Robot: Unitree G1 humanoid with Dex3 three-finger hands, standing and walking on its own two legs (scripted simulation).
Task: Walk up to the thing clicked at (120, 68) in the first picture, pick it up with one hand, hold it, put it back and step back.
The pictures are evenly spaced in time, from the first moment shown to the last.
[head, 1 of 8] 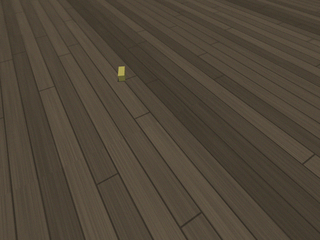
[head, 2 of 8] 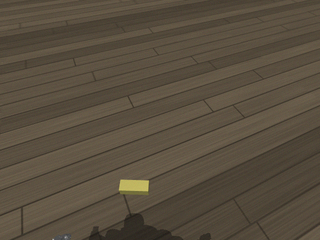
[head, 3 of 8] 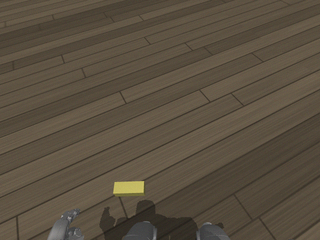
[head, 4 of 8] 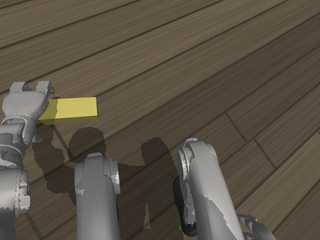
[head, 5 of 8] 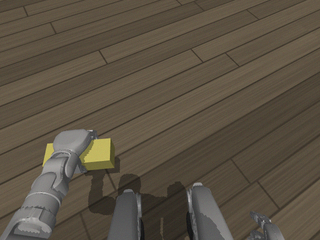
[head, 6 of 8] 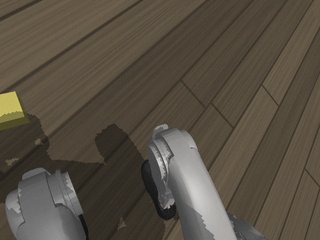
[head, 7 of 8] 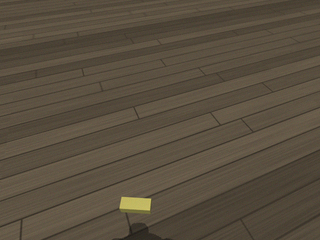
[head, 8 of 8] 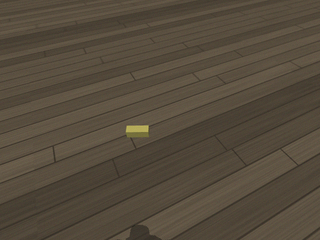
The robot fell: no
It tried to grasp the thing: yes
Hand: left
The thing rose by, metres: 0.67
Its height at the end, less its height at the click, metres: +0.00
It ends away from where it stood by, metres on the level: 0.02
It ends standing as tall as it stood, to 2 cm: yes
